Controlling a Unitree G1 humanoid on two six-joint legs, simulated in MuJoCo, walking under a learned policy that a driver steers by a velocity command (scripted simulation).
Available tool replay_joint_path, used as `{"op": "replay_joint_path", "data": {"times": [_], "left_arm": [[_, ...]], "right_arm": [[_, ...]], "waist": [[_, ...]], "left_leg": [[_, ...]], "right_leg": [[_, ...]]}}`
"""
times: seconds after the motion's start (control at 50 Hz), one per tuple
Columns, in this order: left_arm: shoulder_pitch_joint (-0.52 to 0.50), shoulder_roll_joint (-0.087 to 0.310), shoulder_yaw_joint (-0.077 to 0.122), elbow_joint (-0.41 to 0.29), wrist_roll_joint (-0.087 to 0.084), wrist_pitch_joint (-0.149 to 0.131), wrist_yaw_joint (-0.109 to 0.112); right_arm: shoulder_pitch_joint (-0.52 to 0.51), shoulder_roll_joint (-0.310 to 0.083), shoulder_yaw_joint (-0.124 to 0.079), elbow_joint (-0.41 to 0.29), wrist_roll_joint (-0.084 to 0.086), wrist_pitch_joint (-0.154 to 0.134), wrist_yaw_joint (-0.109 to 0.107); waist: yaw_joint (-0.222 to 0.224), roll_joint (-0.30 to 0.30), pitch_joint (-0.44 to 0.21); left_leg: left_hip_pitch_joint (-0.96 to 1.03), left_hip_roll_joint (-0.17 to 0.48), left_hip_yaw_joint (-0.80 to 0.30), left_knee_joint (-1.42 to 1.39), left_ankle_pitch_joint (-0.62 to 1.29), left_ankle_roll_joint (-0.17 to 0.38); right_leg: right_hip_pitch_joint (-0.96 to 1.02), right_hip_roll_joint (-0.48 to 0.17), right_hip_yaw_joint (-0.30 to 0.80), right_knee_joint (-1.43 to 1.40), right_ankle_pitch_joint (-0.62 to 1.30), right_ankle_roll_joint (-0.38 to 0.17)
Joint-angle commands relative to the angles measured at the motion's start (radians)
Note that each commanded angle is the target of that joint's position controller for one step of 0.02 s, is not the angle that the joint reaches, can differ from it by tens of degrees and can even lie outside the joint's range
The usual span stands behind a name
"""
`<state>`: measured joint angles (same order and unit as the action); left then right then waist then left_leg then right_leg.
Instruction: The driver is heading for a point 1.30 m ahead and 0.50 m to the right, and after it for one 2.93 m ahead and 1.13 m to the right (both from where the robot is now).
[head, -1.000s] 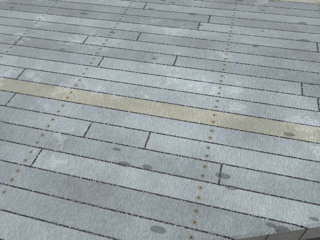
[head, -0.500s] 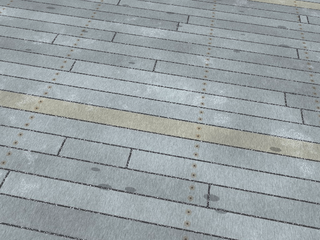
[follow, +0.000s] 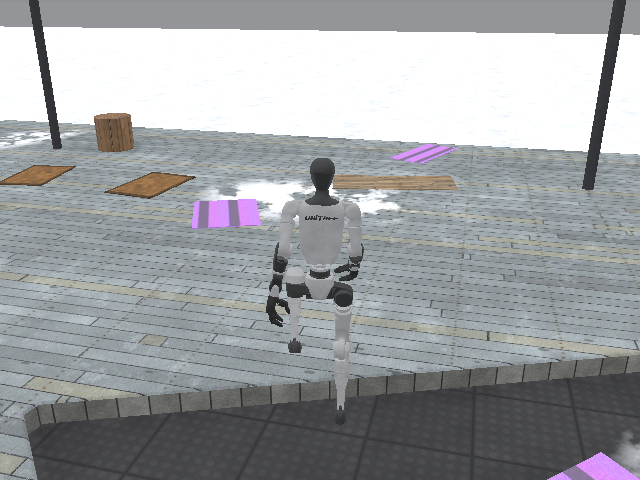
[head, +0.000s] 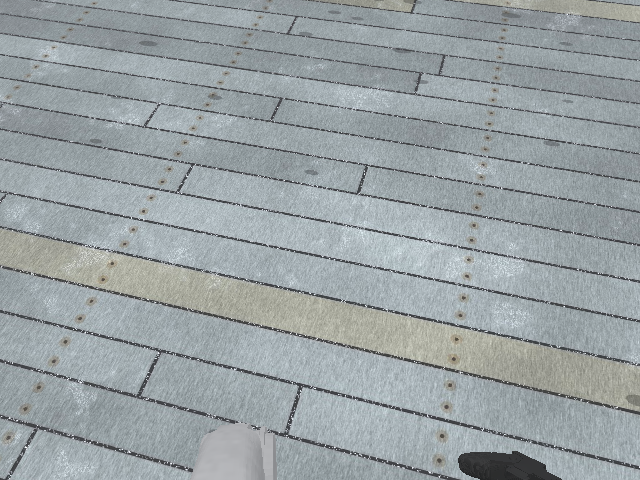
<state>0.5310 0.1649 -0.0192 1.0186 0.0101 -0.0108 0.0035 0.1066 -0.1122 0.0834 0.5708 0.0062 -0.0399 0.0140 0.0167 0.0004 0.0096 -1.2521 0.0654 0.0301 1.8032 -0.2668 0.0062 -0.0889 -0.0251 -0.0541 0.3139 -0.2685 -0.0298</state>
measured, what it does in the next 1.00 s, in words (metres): climbs, turning right: left foot 0.12 m higher, then right foot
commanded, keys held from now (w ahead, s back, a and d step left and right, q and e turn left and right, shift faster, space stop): w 0.16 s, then w+e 0.84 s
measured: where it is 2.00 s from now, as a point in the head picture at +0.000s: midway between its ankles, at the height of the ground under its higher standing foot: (463, 261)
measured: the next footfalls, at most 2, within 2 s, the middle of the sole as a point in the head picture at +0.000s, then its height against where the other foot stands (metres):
left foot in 0.12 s outside the picture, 0.12 m higher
right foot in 0.70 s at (418, 425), level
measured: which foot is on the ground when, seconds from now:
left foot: up 0.00-0.10, down 0.12-0.72, up 0.74-1.00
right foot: down 0.00-0.12, up 0.14-0.68, down 0.70-1.00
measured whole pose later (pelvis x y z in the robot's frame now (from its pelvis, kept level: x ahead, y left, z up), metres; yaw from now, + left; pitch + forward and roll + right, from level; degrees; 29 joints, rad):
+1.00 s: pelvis +0.55 -0.06 +0.12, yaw -26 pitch +3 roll +0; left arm 0.34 0.25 0.07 0.71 -0.02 -0.05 0.00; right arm 0.05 -0.28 -0.04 0.67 -0.02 -0.11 -0.01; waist 0.05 0.03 0.02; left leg -0.69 0.12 -0.10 0.83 -0.11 -0.07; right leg -0.17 0.12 0.09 0.34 -0.21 -0.10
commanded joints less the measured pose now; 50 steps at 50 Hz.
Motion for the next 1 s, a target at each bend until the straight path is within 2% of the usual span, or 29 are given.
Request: {"op": "replay_joint_path", "data": {"times": [0.02, 0.04, 0.08, 0.1, 0.12, 0.14, 0.16, 0.18, 0.2, 0.22, 0.24, 0.26, 0.3, 0.38, 0.46, 0.52, 0.58, 0.64, 0.68, 0.7, 0.72, 0.74, 0.76, 0.78, 0.8, 0.82, 0.84, 0.9, 1.0], "left_arm": [[-0.076, 0.198, 0.033, -0.078, -0.038, -0.063, 0.019], [-0.042, 0.250, 0.044, -0.060, -0.052, -0.061, 0.024], [0.026, 0.277, 0.049, -0.034, -0.028, -0.020, 0.034], [0.003, 0.277, 0.050, -0.035, -0.013, 0.000, 0.033], [-0.033, 0.269, 0.053, -0.062, -0.001, -0.005, 0.037], [0.028, 0.161, 0.036, -0.110, 0.008, -0.031, 0.025], [0.007, 0.094, 0.029, -0.098, 0.026, -0.064, -0.014], [-0.021, 0.102, 0.053, -0.105, -0.010, -0.084, -0.048], [-0.171, 0.085, 0.050, -0.173, -0.034, -0.077, -0.049], [-0.275, 0.082, 0.044, -0.237, -0.037, -0.067, -0.036], [-0.260, 0.077, 0.045, -0.254, -0.046, -0.056, -0.025], [-0.198, 0.052, 0.036, -0.251, -0.046, -0.041, -0.024], [-0.160, 0.057, 0.034, -0.248, -0.060, -0.019, -0.013], [-0.284, 0.107, 0.056, -0.299, -0.027, -0.015, -0.016], [-0.427, 0.097, 0.056, -0.348, -0.039, -0.022, -0.033], [-0.539, 0.086, 0.057, -0.394, -0.041, -0.026, -0.055], [-0.600, 0.084, 0.058, -0.429, -0.040, -0.032, -0.077], [-0.556, 0.122, 0.079, -0.447, -0.037, -0.031, -0.089], [-0.370, 0.195, 0.118, -0.415, -0.040, -0.023, -0.084], [-0.219, 0.254, 0.152, -0.378, -0.036, -0.019, -0.068], [-0.118, 0.320, 0.169, -0.352, -0.029, -0.010, -0.041], [-0.156, 0.378, 0.173, -0.383, -0.022, -0.026, -0.039], [-0.132, 0.278, 0.148, -0.380, -0.019, -0.037, -0.037], [-0.173, 0.237, 0.135, -0.378, -0.020, -0.048, -0.035], [-0.229, 0.227, 0.130, -0.385, -0.025, -0.056, -0.035], [-0.273, 0.204, 0.122, -0.394, -0.027, -0.059, -0.033], [-0.292, 0.194, 0.115, -0.407, -0.017, -0.062, -0.028], [-0.288, 0.222, 0.120, -0.405, -0.022, -0.067, -0.017], [-0.214, 0.264, 0.134, -0.379, -0.034, -0.046, 0.008]], "right_arm": [[-0.087, -0.080, -0.008, -0.127, -0.021, -0.029, -0.012], [-0.068, -0.095, -0.014, -0.124, -0.012, -0.032, -0.015], [-0.018, -0.138, -0.044, -0.110, 0.009, -0.033, 0.002], [0.069, -0.170, -0.061, -0.096, 0.020, -0.028, 0.012], [0.178, -0.234, -0.087, -0.063, 0.014, -0.029, 0.022], [0.305, -0.344, -0.125, 0.001, -0.020, -0.026, 0.029], [0.442, -0.379, -0.138, 0.084, -0.030, -0.010, 0.014], [0.349, -0.290, -0.119, 0.086, -0.030, -0.021, 0.001], [0.268, -0.231, -0.105, 0.113, 0.005, -0.033, 0.011], [0.232, -0.148, -0.086, 0.160, -0.005, -0.044, 0.026], [0.189, -0.082, -0.073, 0.198, -0.025, -0.053, 0.038], [0.162, -0.030, -0.068, 0.224, -0.036, -0.056, 0.046], [0.149, -0.062, -0.086, 0.251, -0.027, -0.063, 0.041], [0.196, -0.152, -0.104, 0.299, -0.035, -0.082, -0.007], [0.260, -0.234, -0.124, 0.298, -0.027, -0.082, -0.051], [0.302, -0.262, -0.140, 0.302, -0.016, -0.063, -0.054], [0.313, -0.269, -0.149, 0.305, -0.007, -0.040, -0.047], [0.297, -0.319, -0.165, 0.302, -0.001, -0.027, -0.049], [0.270, -0.357, -0.181, 0.288, 0.005, -0.014, -0.056], [0.248, -0.362, -0.182, 0.275, 0.013, -0.015, -0.056], [0.270, -0.291, -0.163, 0.246, -0.013, -0.030, -0.052], [0.321, -0.188, -0.124, 0.180, -0.012, -0.067, -0.035], [0.179, -0.276, -0.145, 0.152, 0.016, -0.107, -0.020], [0.103, -0.289, -0.147, 0.117, 0.039, -0.123, -0.014], [0.093, -0.273, -0.142, 0.117, 0.021, -0.128, -0.023], [0.105, -0.282, -0.150, 0.119, 0.002, -0.122, -0.027], [0.130, -0.285, -0.156, 0.116, -0.004, -0.108, -0.023], [0.116, -0.254, -0.153, 0.099, -0.026, -0.078, -0.022], [-0.108, -0.195, -0.125, 0.044, -0.022, -0.075, -0.016]], "waist": [[-0.070, -0.088, -0.061], [-0.081, -0.128, -0.088], [-0.118, -0.233, -0.143], [-0.174, -0.257, -0.176], [-0.215, -0.253, -0.248], [-0.178, 0.110, -0.379], [-0.185, 0.361, -0.457], [-0.143, 0.200, -0.342], [-0.107, 0.101, -0.108], [-0.077, 0.019, 0.013], [-0.011, 0.001, 0.046], [0.035, 0.046, 0.035], [0.053, 0.062, 0.043], [0.024, 0.085, 0.033], [-0.053, 0.059, 0.013], [-0.103, 0.046, 0.063], [-0.120, 0.046, 0.100], [-0.066, 0.110, 0.053], [0.043, 0.146, -0.049], [0.129, 0.109, -0.123], [0.127, -0.046, -0.206], [0.037, -0.254, -0.333], [0.108, -0.108, -0.355], [0.093, -0.077, -0.223], [0.039, 0.025, -0.147], [0.004, 0.044, -0.103], [-0.025, 0.025, -0.086], [-0.051, 0.015, -0.038], [0.031, -0.065, -0.012]], "left_leg": [[0.644, 0.014, 0.147, -0.401, 0.083, 0.013], [0.666, -0.020, 0.167, -0.515, -0.015, 0.034], [0.619, -0.109, 0.189, -0.668, -0.172, 0.080], [0.672, -0.134, 0.157, -0.806, -0.172, 0.117], [0.839, -0.100, 0.003, -0.874, -0.102, 0.164], [1.181, 0.120, -0.464, -1.090, -0.093, 0.294], [1.349, 0.273, -0.990, -1.512, -0.155, 0.375], [1.227, 0.348, -1.030, -1.535, -0.256, 0.349], [1.046, 0.339, -0.831, -1.503, -0.287, 0.286], [0.899, 0.291, -0.598, -1.465, -0.248, 0.225], [0.843, 0.217, -0.389, -1.468, -0.156, 0.157], [0.818, 0.169, -0.245, -1.458, -0.045, 0.105], [0.843, 0.131, -0.080, -1.527, 0.051, 0.100], [0.928, 0.086, 0.097, -1.632, 0.287, 0.094], [1.134, 0.155, 0.099, -1.675, 0.285, 0.111], [1.311, 0.228, 0.098, -1.674, 0.301, 0.123], [1.402, 0.239, 0.147, -1.626, 0.423, 0.119], [1.421, 0.230, 0.200, -1.470, 0.958, 0.107], [1.396, 0.217, 0.212, -1.213, 1.163, 0.092], [1.272, 0.173, 0.225, -0.997, 1.047, 0.062], [0.948, 0.107, 0.192, -0.699, 0.390, 0.031], [0.560, -0.122, 0.038, -0.348, -0.311, -0.022], [0.471, -0.069, -0.148, -0.295, -0.257, -0.001], [0.445, -0.025, -0.144, -0.351, -0.156, 0.020], [0.476, 0.012, -0.135, -0.433, -0.104, 0.017], [0.517, 0.038, -0.131, -0.511, -0.067, 0.002], [0.569, 0.054, -0.134, -0.543, -0.044, -0.010], [0.594, 0.060, -0.099, -0.692, -0.013, -0.065], [0.723, -0.030, -0.047, -1.135, 0.308, -0.089]], "right_leg": [[-0.368, -0.143, 0.034, -0.362, 0.397, -0.187], [-0.183, -0.160, 0.035, -0.294, 0.722, -0.179], [0.192, -0.226, 0.057, -0.068, 1.434, -0.140], [0.288, -0.251, 0.048, 0.092, 1.587, -0.124], [0.231, -0.235, 0.052, 0.290, 1.604, -0.121], [-0.141, -0.077, 0.066, 0.634, 1.165, -0.087], [-0.400, 0.150, 0.201, 1.017, 0.016, -0.046], [-0.570, 0.159, 0.376, 1.378, -0.048, -0.042], [-0.698, 0.105, 0.280, 1.474, -0.056, -0.066], [-0.741, 0.045, 0.221, 1.487, -0.016, -0.101], [-0.723, 0.001, 0.218, 1.405, 0.059, -0.114], [-0.682, -0.003, 0.239, 1.370, 0.133, -0.120], [-0.683, -0.003, 0.222, 1.230, 0.160, -0.096], [-0.675, -0.006, 0.137, 0.927, 0.314, -0.032], [-0.699, -0.040, 0.080, 0.607, 0.369, 0.001], [-0.773, -0.054, 0.058, 0.453, 0.324, -0.003], [-0.755, -0.044, -0.003, 0.350, 0.254, -0.033], [-0.558, 0.038, -0.094, 0.312, 0.141, -0.086], [-0.323, 0.101, -0.108, 0.283, 0.075, -0.136], [-0.070, 0.120, -0.070, 0.187, 0.146, -0.176], [0.259, -0.062, 0.204, 0.221, 0.165, -0.236], [0.525, -0.315, 0.829, 0.068, 0.009, -0.467], [0.506, -0.300, 0.821, -0.022, 0.003, -0.416], [0.376, -0.264, 0.655, -0.024, 0.111, -0.361], [0.235, -0.216, 0.545, -0.030, 0.230, -0.323], [0.131, -0.176, 0.464, -0.039, 0.306, -0.302], [0.050, -0.153, 0.423, -0.059, 0.349, -0.296], [-0.102, -0.124, 0.366, -0.092, 0.423, -0.296], [-0.224, -0.023, 0.264, -0.051, 0.320, -0.211]]}}
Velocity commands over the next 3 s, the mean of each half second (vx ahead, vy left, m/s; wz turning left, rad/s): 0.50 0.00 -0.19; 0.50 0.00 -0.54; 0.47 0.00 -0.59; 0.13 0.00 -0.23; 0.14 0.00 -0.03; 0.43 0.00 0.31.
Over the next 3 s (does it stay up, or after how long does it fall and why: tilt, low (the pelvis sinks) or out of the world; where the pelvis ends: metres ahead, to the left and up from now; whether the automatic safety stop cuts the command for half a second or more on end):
stays up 1.14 -0.45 0.09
